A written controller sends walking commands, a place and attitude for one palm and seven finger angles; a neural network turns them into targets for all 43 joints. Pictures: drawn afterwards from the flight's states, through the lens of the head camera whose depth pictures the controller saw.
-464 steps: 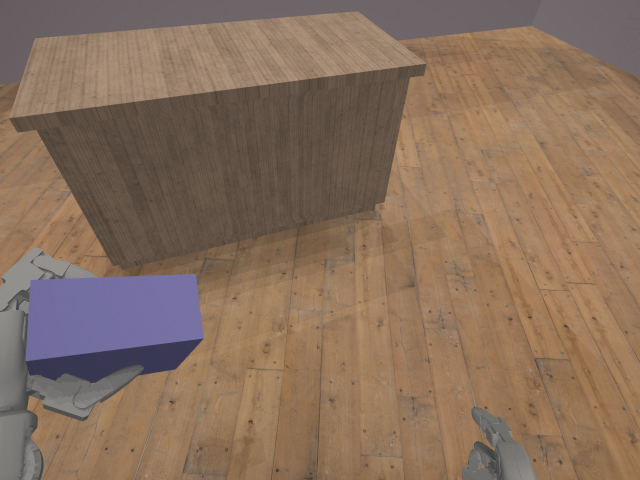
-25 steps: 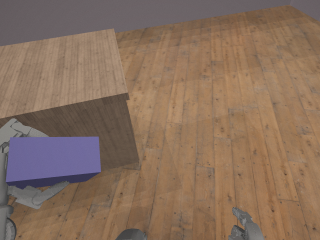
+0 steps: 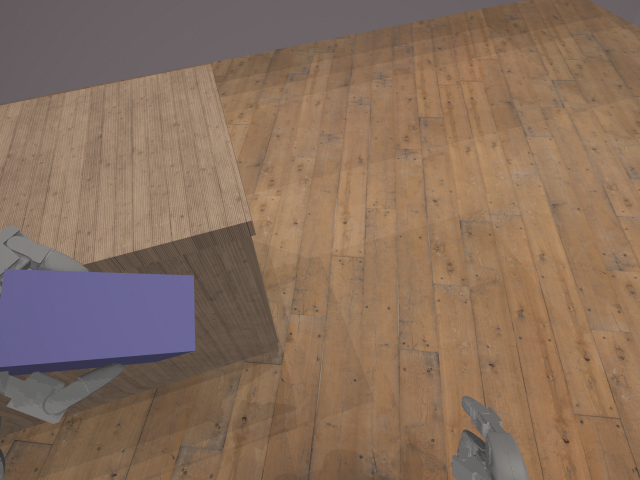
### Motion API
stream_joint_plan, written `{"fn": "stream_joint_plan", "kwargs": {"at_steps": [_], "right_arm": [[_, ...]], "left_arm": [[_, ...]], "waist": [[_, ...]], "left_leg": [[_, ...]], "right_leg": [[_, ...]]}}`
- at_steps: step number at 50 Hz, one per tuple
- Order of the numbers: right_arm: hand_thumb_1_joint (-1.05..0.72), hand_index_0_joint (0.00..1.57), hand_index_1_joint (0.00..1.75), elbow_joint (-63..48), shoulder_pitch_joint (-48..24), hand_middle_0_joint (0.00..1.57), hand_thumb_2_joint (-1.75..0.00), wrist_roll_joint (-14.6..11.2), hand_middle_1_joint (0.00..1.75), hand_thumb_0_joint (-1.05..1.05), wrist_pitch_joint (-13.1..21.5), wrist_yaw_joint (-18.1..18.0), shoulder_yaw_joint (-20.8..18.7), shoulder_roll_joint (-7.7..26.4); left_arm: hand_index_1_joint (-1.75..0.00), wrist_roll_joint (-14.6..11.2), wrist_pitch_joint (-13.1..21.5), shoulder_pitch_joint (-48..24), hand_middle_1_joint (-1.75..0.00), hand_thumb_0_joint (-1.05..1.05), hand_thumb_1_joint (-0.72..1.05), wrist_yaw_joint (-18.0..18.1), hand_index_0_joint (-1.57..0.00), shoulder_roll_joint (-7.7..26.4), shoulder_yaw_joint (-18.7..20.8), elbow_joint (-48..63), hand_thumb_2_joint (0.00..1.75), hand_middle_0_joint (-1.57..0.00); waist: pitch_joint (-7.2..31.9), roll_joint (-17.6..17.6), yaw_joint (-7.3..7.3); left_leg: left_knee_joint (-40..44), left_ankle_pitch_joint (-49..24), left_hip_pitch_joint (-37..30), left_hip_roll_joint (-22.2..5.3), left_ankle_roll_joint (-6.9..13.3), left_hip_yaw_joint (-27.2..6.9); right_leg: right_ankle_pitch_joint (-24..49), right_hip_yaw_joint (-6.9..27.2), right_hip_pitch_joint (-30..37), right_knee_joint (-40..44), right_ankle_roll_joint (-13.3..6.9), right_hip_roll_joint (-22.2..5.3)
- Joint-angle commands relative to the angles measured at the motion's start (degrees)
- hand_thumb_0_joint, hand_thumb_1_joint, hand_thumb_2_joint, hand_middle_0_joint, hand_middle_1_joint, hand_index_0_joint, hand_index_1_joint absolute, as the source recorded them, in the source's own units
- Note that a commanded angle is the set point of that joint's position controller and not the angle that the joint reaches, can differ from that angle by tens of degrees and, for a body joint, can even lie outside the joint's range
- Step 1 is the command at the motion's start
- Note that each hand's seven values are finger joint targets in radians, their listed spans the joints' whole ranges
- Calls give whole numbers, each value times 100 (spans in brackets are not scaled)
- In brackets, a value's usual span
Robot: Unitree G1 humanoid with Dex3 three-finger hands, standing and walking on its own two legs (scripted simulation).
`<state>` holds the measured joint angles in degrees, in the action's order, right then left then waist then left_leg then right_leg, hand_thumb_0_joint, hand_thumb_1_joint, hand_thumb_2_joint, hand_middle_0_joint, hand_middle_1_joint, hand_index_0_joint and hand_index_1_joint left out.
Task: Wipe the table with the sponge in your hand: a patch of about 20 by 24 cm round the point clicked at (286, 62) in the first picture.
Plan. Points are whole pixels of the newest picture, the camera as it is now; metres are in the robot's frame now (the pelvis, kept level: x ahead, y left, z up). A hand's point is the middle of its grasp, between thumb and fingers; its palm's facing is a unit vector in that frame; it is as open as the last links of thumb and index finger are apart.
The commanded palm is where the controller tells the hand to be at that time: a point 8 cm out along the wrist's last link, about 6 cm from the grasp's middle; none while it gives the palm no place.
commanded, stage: come to a stop and stand still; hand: left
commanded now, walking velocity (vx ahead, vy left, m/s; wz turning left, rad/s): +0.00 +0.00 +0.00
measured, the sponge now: (124, 324) +0.23 +0.19 +0.16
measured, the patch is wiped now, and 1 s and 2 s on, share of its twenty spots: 0.00 0.00 0.00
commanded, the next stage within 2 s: look again from close up in 1.56 s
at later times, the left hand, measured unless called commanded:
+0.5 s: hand (45, 271) +0.27 +0.27 +0.18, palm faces +0.36 -0.82 -0.45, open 10.8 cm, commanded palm +0.20 +0.30 +0.19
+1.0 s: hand (52, 348) +0.20 +0.23 +0.17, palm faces +0.37 -0.83 -0.41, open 10.8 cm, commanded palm +0.15 +0.27 +0.19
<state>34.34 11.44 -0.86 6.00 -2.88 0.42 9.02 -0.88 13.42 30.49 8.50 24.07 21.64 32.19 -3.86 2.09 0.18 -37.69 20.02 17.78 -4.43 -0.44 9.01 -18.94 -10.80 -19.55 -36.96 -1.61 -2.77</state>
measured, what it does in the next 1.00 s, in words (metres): steps on the spot: left foot, then right foot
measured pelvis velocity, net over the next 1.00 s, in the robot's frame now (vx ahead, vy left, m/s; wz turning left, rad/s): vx -0.01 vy -0.01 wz -0.03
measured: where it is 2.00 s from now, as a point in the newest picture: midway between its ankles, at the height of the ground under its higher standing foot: outside the picture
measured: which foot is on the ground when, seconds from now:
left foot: up 0.00-0.30, down 0.32-0.64, up 0.66-0.90, down 0.92-1.00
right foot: down 0.00-0.34, up 0.36-0.58, down 0.60-1.00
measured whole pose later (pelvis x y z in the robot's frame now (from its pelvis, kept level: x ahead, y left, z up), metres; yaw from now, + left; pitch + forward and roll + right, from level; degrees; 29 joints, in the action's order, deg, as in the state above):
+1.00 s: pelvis -0.01 -0.01 +0.01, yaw -2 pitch -1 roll +0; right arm 34.3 13.0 -0.1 1.9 -4.9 0.1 13.2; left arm -1.2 9.2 28.8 9.1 21.6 18.6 27.8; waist -1.1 -1.0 0.2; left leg -28.6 14.7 12.5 -2.1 -0.6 3.8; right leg -13.4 -7.8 -14.1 -28.2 -3.4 2.0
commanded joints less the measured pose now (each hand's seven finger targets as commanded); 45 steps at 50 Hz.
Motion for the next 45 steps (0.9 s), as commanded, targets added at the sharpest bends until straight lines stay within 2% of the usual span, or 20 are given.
{"fn": "stream_joint_plan", "kwargs": {"at_steps": [1,3,5,7,12,14,15,16,17,18,21,26,29,31,32,33,35,39,43,45], "right_arm": [[-90,20,30,-705,-488,20,-90,-2,30,0,110,50,-371,912],[-90,20,30,-603,-580,20,-90,45,30,0,40,33,-137,667],[-90,20,30,-653,-666,20,-90,56,30,0,-16,-17,-105,660],[-90,20,30,-781,-690,20,-90,76,30,0,-22,-79,-89,609],[-90,20,30,-1024,-545,20,-90,103,30,0,-137,-168,-142,596],[-90,20,30,-1051,-392,20,-90,89,30,0,-230,-219,-215,675],[-90,20,30,-1073,-376,20,-90,64,30,0,-242,-244,-279,795],[-90,20,30,-1113,-319,20,-90,29,30,0,-228,-235,-349,937],[-90,20,30,-1128,-175,20,-90,15,30,0,-137,-153,-394,978],[-90,20,30,-1089,-211,20,-90,117,30,0,-85,-105,-359,930],[-90,20,30,-1001,-206,20,-90,148,30,0,49,66,-337,892],[-90,20,30,-1044,-220,20,-90,122,30,0,187,141,-271,936],[-90,20,30,-1008,-275,20,-90,50,30,0,163,76,-223,912],[-90,20,30,-1025,-286,20,-90,60,30,0,100,38,-179,822],[-90,20,30,-1009,-252,20,-90,5,30,0,93,24,-173,698],[-90,20,30,-989,-332,20,-90,-7,30,0,88,6,-168,706],[-90,20,30,-854,-505,20,-90,28,30,0,61,-28,-38,589],[-90,20,30,-821,-607,20,-90,77,30,0,23,-148,-10,646],[-90,20,30,-836,-384,20,-90,98,30,0,-32,-184,-93,769],[-90,20,30,-902,-381,20,-90,75,30,0,-56,-192,-205,970]], "left_arm": [[-160,-209,197,-854,-160,0,10,135,-120,975,869,538,130,-120],[-160,-148,293,-588,-160,0,10,155,-120,942,918,564,130,-120],[-160,-74,325,-447,-160,0,10,184,-120,759,704,605,130,-120],[-160,-33,345,-415,-160,0,10,260,-120,828,735,906,130,-120],[-160,-39,190,-27,-160,0,10,358,-120,819,816,1248,130,-120],[-160,-69,131,-244,-160,0,10,344,-120,796,758,1388,130,-120],[-160,-88,150,-393,-160,0,10,334,-120,844,751,1515,130,-120],[-160,-89,157,-385,-160,0,10,309,-120,886,734,1514,130,-120],[-160,-106,235,-292,-160,0,10,235,-120,716,625,1259,130,-120],[-160,-56,257,-240,-160,0,10,197,-120,762,704,1087,130,-120],[-160,-24,244,-678,-160,0,10,144,-120,777,559,1710,130,-120],[-160,-176,-8,-291,-160,0,10,69,-120,611,475,1617,130,-120],[-160,-171,-77,-299,-160,0,10,91,-120,677,565,1283,130,-120],[-160,-142,-86,-514,-160,0,10,94,-120,823,677,1077,130,-120],[-160,-235,-160,-482,-160,0,10,70,-120,741,567,927,130,-120],[-160,-289,-225,-450,-160,0,10,72,-120,777,580,841,130,-120],[-160,-252,-199,-480,-160,0,10,112,-120,790,605,872,130,-120],[-160,-154,-104,-541,-160,0,10,168,-120,756,585,895,130,-120],[-160,-138,-50,-470,-160,0,10,190,-120,685,491,933,130,-120],[-160,-125,-14,-527,-160,0,10,197,-120,698,408,1056,130,-120]], "waist": [[949,-1853,-1],[807,-925,-11],[900,-967,-26],[1086,-985,-5],[1361,-1069,80],[1455,-812,-78],[1540,-284,-52],[1531,562,24],[1411,970,59],[1286,1475,12],[1453,1455,-14],[1155,1298,-76],[1129,1026,-37],[1122,75,-112],[1134,-876,-95],[959,-1253,-40],[960,-995,-16],[1095,-896,33],[1146,-423,-19],[1105,182,41]], "left_leg": [[-3162,1041,2044,257,-136,-936],[-3246,612,1961,53,-240,-988],[-2530,442,1590,96,-258,-708],[-1433,239,1054,173,-251,-343],[266,-489,281,428,-204,-91],[1196,-1776,-635,320,-190,-156],[1319,-3347,-1157,-193,-54,-468],[1337,-4917,-1601,-1082,292,-1417],[1487,-5843,-1746,-1577,605,-1752],[1618,-6050,-1609,-1774,862,-1995],[1354,-5695,-1767,-1402,692,-1369],[1704,-3302,-807,-1328,555,-1194],[1423,-2069,-374,-1113,371,-898],[768,-941,30,-587,22,-543],[92,-262,-7,-61,-158,-350],[-584,394,226,240,-177,-541],[-1333,637,639,214,-142,-888],[-501,373,533,272,-132,-650],[1108,-569,-311,280,-44,-620],[1508,-1830,-803,-329,148,-1066]], "right_leg": [[2427,3770,1851,1918,-843,-2545],[4122,2254,1852,1458,-742,-2086],[5224,1364,1863,1220,-503,-1746],[5421,954,1871,1115,-458,-1596],[5082,838,1967,817,-391,-1350],[4270,727,1589,459,-96,-1060],[3251,626,1243,155,115,-730],[754,533,496,-292,299,-292],[-1277,690,-6,-854,277,-16],[-1686,776,-371,-1441,314,144],[-868,808,-268,-1195,294,132],[-612,537,450,-5,352,305],[296,498,1184,1172,370,236],[1448,1140,1289,1570,138,-348],[1675,1975,884,1806,-133,-926],[1890,2474,663,2030,-427,-1348],[2624,2315,963,1858,-659,-1518],[3578,1679,1559,1517,-586,-1249],[2569,1609,1448,1478,-311,-1008],[1464,1473,1061,1352,27,-550]]}}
